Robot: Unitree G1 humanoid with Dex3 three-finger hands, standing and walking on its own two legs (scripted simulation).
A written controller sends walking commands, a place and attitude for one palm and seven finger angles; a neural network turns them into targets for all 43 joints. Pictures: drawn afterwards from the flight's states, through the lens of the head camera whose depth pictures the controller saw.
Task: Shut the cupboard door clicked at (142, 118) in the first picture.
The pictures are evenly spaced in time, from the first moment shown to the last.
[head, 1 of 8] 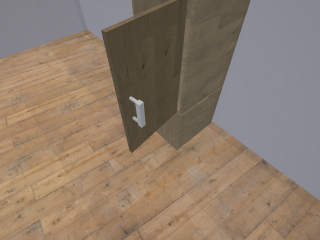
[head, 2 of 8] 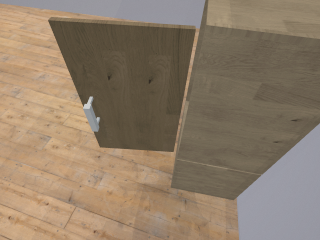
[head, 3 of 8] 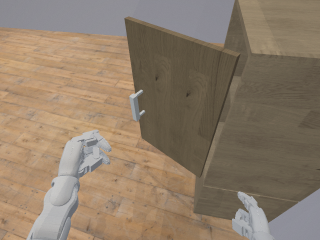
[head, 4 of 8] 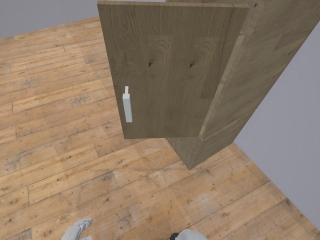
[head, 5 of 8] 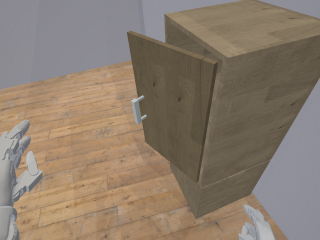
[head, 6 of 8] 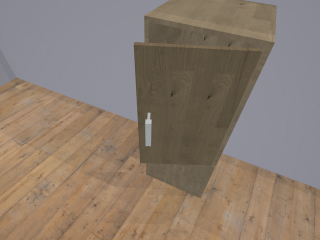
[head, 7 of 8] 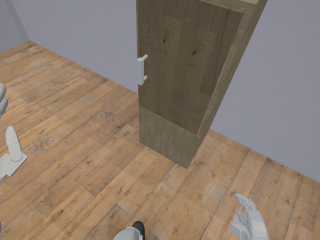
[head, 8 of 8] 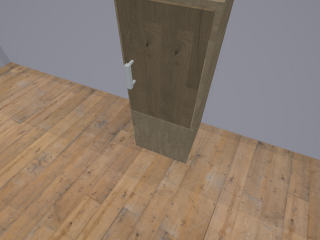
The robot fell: no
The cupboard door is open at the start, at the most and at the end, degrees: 98 98 0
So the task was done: yes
